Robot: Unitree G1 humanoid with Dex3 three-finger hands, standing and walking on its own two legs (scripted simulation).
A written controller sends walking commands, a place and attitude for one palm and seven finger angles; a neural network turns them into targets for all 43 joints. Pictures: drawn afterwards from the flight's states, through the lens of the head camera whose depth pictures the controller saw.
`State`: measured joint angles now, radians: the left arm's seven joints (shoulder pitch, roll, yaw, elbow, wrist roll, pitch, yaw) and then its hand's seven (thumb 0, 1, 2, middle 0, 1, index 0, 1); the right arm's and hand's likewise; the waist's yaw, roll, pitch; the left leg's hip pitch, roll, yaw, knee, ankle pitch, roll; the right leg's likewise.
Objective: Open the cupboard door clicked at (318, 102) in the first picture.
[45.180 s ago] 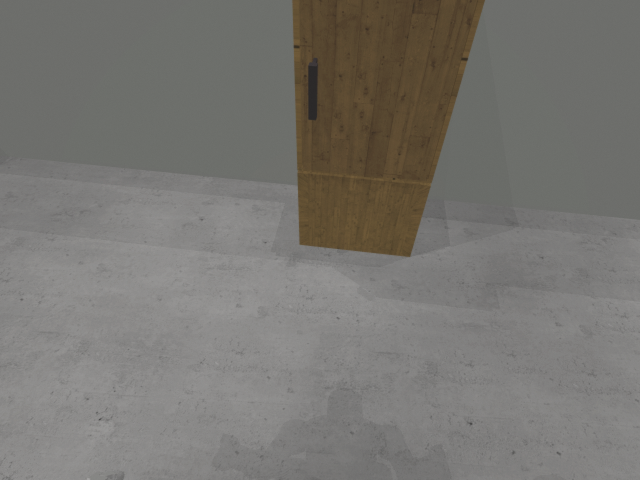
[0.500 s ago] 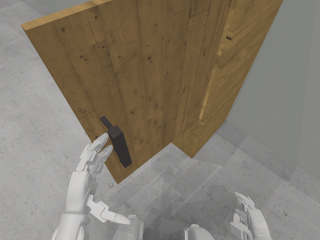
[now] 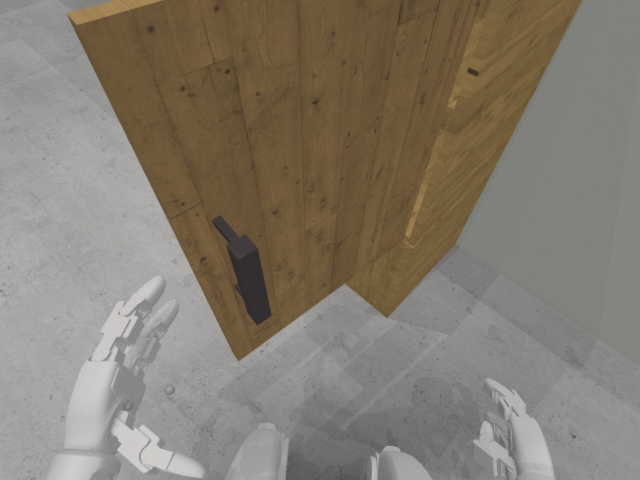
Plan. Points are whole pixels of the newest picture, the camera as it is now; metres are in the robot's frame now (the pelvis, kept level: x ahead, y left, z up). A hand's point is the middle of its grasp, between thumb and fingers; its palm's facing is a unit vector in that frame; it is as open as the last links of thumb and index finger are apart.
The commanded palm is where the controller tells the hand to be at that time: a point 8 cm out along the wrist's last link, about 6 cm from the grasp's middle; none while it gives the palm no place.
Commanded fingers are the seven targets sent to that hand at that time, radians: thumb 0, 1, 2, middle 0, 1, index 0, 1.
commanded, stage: draw the hand back to the body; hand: left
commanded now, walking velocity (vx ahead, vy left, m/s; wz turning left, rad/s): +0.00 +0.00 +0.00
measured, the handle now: (242, 273) +0.34 +0.12 +0.07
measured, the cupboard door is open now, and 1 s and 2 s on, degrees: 83 83 83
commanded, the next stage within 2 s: step back with the hand held close in 1.52 s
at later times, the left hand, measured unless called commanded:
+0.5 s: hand (86, 358) +0.21 +0.22 +0.15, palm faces +0.08 -0.98 -0.15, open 16.0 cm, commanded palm +0.17 +0.28 +0.17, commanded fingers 0.00 -0.19 0.44 -0.16 -0.30 -0.16 -0.30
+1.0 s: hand out of the picture +0.24 +0.27 +0.23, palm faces +0.39 -0.83 -0.40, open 10.8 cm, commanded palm +0.19 +0.31 +0.26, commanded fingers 0.00 0.69 0.81 -0.19 -0.30 -0.19 -0.30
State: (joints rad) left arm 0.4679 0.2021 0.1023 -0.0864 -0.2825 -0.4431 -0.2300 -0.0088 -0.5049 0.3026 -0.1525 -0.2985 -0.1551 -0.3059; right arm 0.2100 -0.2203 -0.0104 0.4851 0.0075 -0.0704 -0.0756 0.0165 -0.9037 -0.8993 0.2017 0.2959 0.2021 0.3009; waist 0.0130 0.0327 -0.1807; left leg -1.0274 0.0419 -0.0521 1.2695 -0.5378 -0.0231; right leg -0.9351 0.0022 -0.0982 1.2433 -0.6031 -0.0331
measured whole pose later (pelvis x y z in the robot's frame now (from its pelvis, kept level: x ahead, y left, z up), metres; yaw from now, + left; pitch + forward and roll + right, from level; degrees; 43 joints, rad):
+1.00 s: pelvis +0.05 +0.02 +0.11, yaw +0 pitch -1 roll +0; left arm 0.52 0.34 0.25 -0.40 -0.06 -0.02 0.13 0.01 0.35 0.67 -0.19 -0.30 -0.19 -0.31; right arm 0.22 -0.22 0.06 0.57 0.00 -0.10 -0.10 0.02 -0.90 -0.90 0.20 0.30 0.20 0.30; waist 0.06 0.05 -0.04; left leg -0.22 0.00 0.02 0.54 -0.31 0.01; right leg -0.14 -0.02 -0.04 0.50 -0.34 0.01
